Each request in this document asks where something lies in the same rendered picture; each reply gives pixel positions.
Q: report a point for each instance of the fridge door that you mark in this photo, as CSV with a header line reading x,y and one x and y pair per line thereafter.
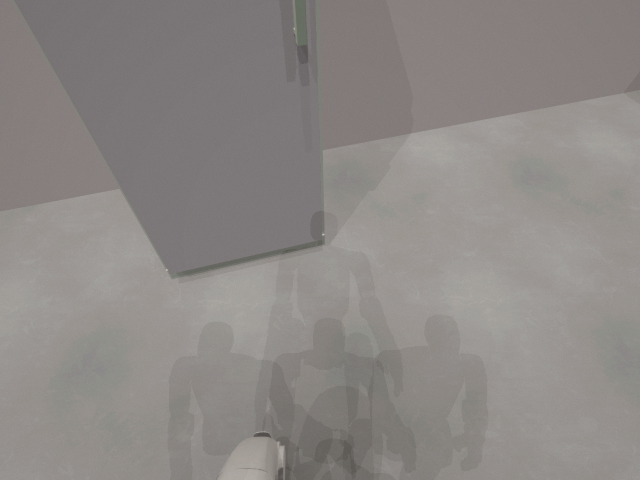
x,y
206,112

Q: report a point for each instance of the robot left thigh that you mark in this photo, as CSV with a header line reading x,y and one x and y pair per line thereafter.
x,y
255,458

